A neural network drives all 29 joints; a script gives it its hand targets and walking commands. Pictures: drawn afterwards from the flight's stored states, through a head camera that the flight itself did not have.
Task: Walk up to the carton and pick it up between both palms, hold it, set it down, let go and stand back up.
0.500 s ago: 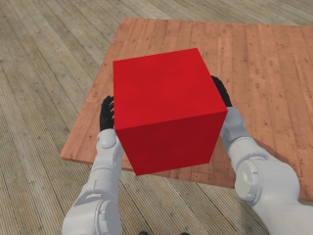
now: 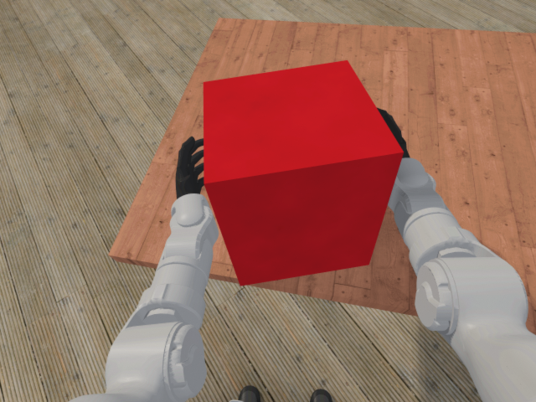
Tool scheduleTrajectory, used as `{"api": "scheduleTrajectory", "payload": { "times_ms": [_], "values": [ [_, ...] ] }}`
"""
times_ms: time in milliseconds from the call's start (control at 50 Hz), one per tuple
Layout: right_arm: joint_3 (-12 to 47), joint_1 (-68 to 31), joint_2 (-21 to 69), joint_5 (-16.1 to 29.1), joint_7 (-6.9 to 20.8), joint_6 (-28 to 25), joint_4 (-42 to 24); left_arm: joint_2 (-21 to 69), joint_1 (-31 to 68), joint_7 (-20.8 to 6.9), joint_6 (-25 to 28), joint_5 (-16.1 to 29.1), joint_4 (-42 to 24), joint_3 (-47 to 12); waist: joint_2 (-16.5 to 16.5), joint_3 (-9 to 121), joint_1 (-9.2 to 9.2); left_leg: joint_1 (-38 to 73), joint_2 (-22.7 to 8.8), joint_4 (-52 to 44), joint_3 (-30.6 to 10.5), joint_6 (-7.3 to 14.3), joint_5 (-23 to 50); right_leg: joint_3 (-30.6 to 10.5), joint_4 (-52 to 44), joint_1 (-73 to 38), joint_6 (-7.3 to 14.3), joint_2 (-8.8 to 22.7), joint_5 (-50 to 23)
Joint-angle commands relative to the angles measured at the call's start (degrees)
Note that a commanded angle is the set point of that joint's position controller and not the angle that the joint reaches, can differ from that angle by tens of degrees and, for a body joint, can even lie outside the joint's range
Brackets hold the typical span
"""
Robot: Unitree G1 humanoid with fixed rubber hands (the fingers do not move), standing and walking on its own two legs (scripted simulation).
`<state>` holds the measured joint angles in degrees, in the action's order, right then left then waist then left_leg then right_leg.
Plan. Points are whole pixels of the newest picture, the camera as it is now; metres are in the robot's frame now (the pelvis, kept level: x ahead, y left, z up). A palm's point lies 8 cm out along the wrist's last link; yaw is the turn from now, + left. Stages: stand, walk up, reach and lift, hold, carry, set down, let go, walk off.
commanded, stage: set down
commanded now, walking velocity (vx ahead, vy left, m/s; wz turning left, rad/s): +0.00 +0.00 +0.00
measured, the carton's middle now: (291, 178) +0.44 +0.04 +0.03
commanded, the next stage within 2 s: none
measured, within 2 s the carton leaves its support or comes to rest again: rests again in 0.40 s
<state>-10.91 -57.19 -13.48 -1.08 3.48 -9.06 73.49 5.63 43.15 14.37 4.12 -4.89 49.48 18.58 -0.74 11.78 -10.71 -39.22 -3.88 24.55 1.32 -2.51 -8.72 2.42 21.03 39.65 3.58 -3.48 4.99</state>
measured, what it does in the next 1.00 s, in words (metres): stands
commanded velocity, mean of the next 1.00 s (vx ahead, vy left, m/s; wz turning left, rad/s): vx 0.00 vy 0.00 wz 0.00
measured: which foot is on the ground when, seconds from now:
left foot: down 0.00-1.00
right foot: down 0.00-1.00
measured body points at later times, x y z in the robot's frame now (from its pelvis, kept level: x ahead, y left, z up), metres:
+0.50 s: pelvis +0.00 +0.00 +0.00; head +0.10 -0.02 +0.44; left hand +0.42 +0.20 +0.09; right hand +0.51 -0.12 +0.10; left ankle +0.00 +0.15 -0.73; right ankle +0.03 -0.08 -0.73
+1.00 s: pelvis -0.02 -0.01 +0.00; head +0.08 -0.02 +0.44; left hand +0.40 +0.21 +0.09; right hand +0.49 -0.14 +0.09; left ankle +0.00 +0.15 -0.73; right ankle +0.03 -0.08 -0.73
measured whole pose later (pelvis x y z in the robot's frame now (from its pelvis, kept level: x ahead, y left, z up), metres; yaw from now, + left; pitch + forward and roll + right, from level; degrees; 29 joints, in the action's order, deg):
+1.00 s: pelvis -0.02 -0.01 +0.00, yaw +1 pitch +18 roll +0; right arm -5.7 -55.2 -20.3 10.8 4.8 4.4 58.3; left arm 0.5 43.1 15.2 -16.0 3.3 32.2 11.0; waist -1.7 6.9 -10.4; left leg -34.7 -4.1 25.1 0.5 -3.0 -8.2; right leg 3.3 21.4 34.8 4.0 -3.7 4.6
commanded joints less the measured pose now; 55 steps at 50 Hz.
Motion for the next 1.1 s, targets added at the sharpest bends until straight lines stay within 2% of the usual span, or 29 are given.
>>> {"api": "scheduleTrajectory", "payload": {
  "times_ms": [0,40,60,80,100,140,220,240,260,280,300,360,380,460,480,540,680,720,740,780,840,860,880,900,940,960,980,1040,1080],
  "values": [
    [0.85,-33.13,-5.22,1.64,0.3,-2.27,-16.43,-1.38,28.5,-1.04,1.86,-0.17,-16.73,-4.22,9.41,53.4,0.52,10.1,3.39,1.0,4.63,0.8,23.9,-1.41,6.36,-42.91,-4.33,0.78,-30.05],
    [1.24,-32.34,-3.41,2.83,0.45,-1.68,-18.47,0.32,28.63,-1.77,1.11,-0.37,-22.39,-4.22,8.53,53.48,0.82,11.63,3.84,1.33,4.71,0.51,25.56,-1.56,6.85,-44.83,-4.57,0.82,-32.25],
    [0.07,-31.89,-0.82,0.96,0.32,-0.6,-14.73,2.97,29.0,-2.23,0.62,-1.18,-17.51,-4.44,10.0,46.98,2.53,8.91,3.63,0.51,4.76,0.84,22.03,-1.63,5.75,-41.63,-4.63,1.03,-28.06],
    [0.23,-32.7,-2.98,2.15,0.74,-0.87,-20.49,0.48,30.32,-1.99,0.68,-0.26,-25.6,-4.72,7.58,54.25,0.66,11.81,4.02,1.01,4.74,0.78,24.93,-1.49,6.15,-43.83,-4.68,0.82,-29.87],
    [0.29,-32.44,-0.56,1.54,0.96,-0.46,-18.52,3.72,28.93,-1.99,-0.03,-0.35,-23.4,-4.86,9.98,50.92,1.6,10.16,4.01,1.18,4.75,0.84,24.71,-1.17,6.09,-42.43,-4.9,0.77,-29.22],
    [-0.87,-30.82,-6.24,2.51,1.12,0.38,-16.74,0.97,26.57,-1.71,-1.85,-0.63,-21.66,-5.34,7.41,48.53,1.94,12.32,3.55,1.05,4.42,0.45,24.66,-0.49,5.77,-40.47,-4.36,0.74,-28.0],
    [-0.37,-32.91,-3.23,3.15,0.68,1.76,-22.44,0.73,29.49,-1.68,-4.07,0.13,-26.05,-5.0,11.22,49.18,1.68,11.91,4.08,0.53,4.19,1.52,22.87,-1.26,5.35,-41.86,-5.29,1.1,-28.94],
    [-0.43,-32.84,-11.49,5.04,0.6,1.11,-26.61,-3.65,28.66,-0.9,-4.52,2.04,-32.15,-6.77,7.42,58.14,1.76,15.98,4.0,1.42,4.16,0.25,28.66,-1.12,7.12,-44.46,-4.71,0.59,-36.0],
    [1.12,-32.94,-8.35,6.0,0.35,2.46,-22.74,-1.62,28.0,-0.82,-5.96,2.48,-25.68,-6.4,11.09,48.08,2.34,12.17,3.89,1.69,4.04,0.61,25.91,-1.38,6.34,-41.72,-4.78,0.26,-32.81],
    [0.3,-33.76,-15.42,8.71,0.4,2.63,-26.63,-6.53,27.95,-0.24,-7.05,4.18,-31.56,-7.67,8.11,53.7,1.82,14.9,3.96,1.9,4.35,0.17,27.4,-1.36,6.75,-42.71,-4.53,0.06,-34.39],
    [2.57,-34.13,-11.9,9.44,0.14,3.73,-24.88,-3.88,27.88,0.0,-8.24,5.06,-27.05,-8.26,10.91,48.4,2.29,12.18,3.78,1.95,3.96,0.53,24.35,-1.42,5.99,-40.84,-4.94,0.02,-31.04],
    [4.03,-33.29,-12.61,10.2,0.28,5.97,-24.45,-5.01,27.84,0.94,-11.19,4.52,-29.17,-7.01,9.52,47.16,0.4,14.33,3.3,1.6,3.02,0.57,23.86,-1.41,4.62,-39.28,-3.71,-0.31,-26.19],
    [3.17,-32.16,-11.16,9.72,0.39,7.23,-22.06,-4.15,27.34,0.65,-12.02,3.7,-27.3,-6.27,10.44,44.36,1.74,13.9,3.56,1.45,3.08,0.91,23.14,-1.32,4.34,-37.63,-3.86,-0.29,-24.73],
    [2.49,-29.59,-17.4,10.55,1.44,9.45,-19.65,-8.94,25.33,0.45,-14.69,4.03,-28.68,-5.72,7.91,43.64,0.95,15.3,3.11,0.05,2.97,0.74,21.73,-1.76,4.0,-37.99,-3.49,-0.1,-24.18],
    [4.17,-31.8,-10.59,9.74,1.46,9.69,-20.76,-3.76,27.67,0.13,-14.61,4.11,-26.84,-6.43,10.23,41.62,1.57,12.92,3.11,0.06,2.53,1.31,19.66,-1.89,3.34,-38.23,-3.84,-0.16,-21.58],
    [3.62,-30.54,-9.21,9.18,1.7,9.83,-22.09,-5.04,27.56,-0.54,-14.31,2.86,-29.36,-5.14,7.97,42.89,0.52,12.31,4.17,0.01,3.28,1.68,20.44,-2.77,4.66,-41.71,-4.42,0.94,-26.28],
    [1.77,-31.91,-17.19,11.03,0.94,10.95,-25.16,-10.69,28.11,0.91,-17.77,5.07,-31.4,-6.29,6.2,41.99,0.84,14.34,3.7,-0.18,2.35,0.38,19.27,-2.55,3.5,-40.02,-4.6,-0.17,-22.19],
    [2.66,-32.94,-11.11,8.92,0.9,11.1,-25.06,-7.99,28.95,0.39,-17.12,4.69,-26.36,-6.35,9.99,39.61,0.71,12.42,3.64,0.24,2.1,1.59,16.07,-2.37,3.04,-38.0,-4.89,-0.03,-18.21],
    [0.94,-32.51,-16.19,9.28,0.96,10.16,-30.37,-10.61,29.62,0.98,-16.75,5.38,-35.13,-6.19,6.51,47.93,0.02,15.53,3.78,0.0,2.34,0.66,20.17,-2.28,3.73,-41.93,-4.55,-0.07,-22.42],
    [3.44,-30.66,-16.02,10.25,0.87,11.31,-24.9,-10.65,27.28,0.5,-17.65,5.43,-27.53,-6.36,9.29,38.95,1.39,11.46,3.54,-0.37,2.32,1.1,16.64,-2.81,4.11,-41.27,-4.61,0.49,-22.43],
    [4.41,-26.45,-16.65,12.49,0.87,10.85,-25.98,-10.63,23.76,-0.18,-17.86,5.1,-30.11,-6.33,8.32,39.66,1.26,13.3,3.9,-0.53,2.11,0.96,19.05,-3.3,4.28,-43.52,-4.74,0.32,-26.71],
    [3.22,-35.04,-10.86,10.62,1.25,10.24,-26.17,-7.56,33.12,-0.34,-15.87,7.17,-30.84,-8.35,8.3,41.43,1.19,10.1,4.24,0.08,2.09,1.58,15.68,-3.01,4.57,-39.73,-5.48,0.78,-18.99],
    [2.17,-28.42,-19.23,10.82,1.29,9.41,-31.2,-12.89,25.24,0.63,-16.15,6.65,-34.81,-7.29,6.94,49.82,1.26,16.64,3.9,-0.1,2.44,0.56,21.46,-2.0,4.57,-44.32,-4.9,-0.12,-24.7],
    [3.74,-31.56,-17.63,12.11,1.13,9.88,-28.51,-12.23,28.46,0.88,-16.68,7.85,-30.06,-7.88,8.63,42.31,1.31,11.87,3.83,0.48,2.08,1.25,17.33,-2.89,4.63,-40.09,-5.07,-0.29,-21.81],
    [3.77,-28.33,-19.33,12.81,1.64,10.03,-28.17,-12.26,25.71,1.17,-16.64,8.28,-32.55,-9.1,7.55,45.56,1.25,12.44,3.62,0.34,2.08,0.62,18.47,-2.93,5.11,-41.88,-4.69,-0.32,-22.84],
    [3.51,-34.19,-19.45,12.42,1.26,10.5,-30.76,-14.97,31.25,1.36,-16.96,8.74,-29.99,-7.45,10.64,44.2,0.84,9.49,4.06,0.43,2.8,1.07,15.54,-3.11,4.55,-40.6,-5.2,-0.53,-20.39],
    [5.21,-22.33,-18.85,13.54,1.61,10.28,-27.76,-11.05,18.94,1.09,-17.18,7.82,-30.92,-8.92,9.17,43.67,1.74,12.76,3.61,0.62,1.59,0.94,19.56,-2.85,5.29,-44.03,-4.88,-0.24,-23.47],
    [3.95,-30.51,-13.72,11.3,2.43,10.02,-25.98,-10.27,28.58,-0.21,-15.16,8.08,-27.43,-8.88,9.22,39.99,2.12,8.48,3.97,0.42,1.84,2.01,13.05,-3.23,4.69,-38.18,-5.17,0.57,-14.88],
    [6.79,-26.4,-12.99,12.63,2.92,9.06,-27.98,-10.39,24.12,-0.09,-13.5,8.39,-28.54,-8.8,10.57,42.1,1.43,7.77,3.97,1.08,1.46,2.2,15.13,-3.73,5.79,-42.42,-5.21,0.94,-17.39]
  ]
}}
